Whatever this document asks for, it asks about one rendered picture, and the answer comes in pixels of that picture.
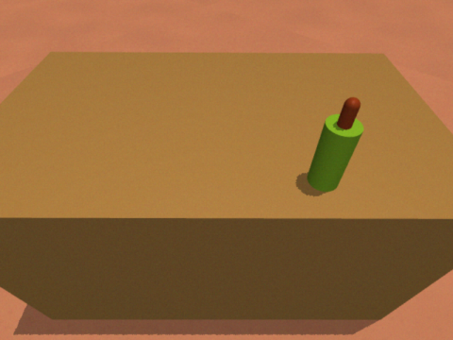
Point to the bottle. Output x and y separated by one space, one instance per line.
338 140

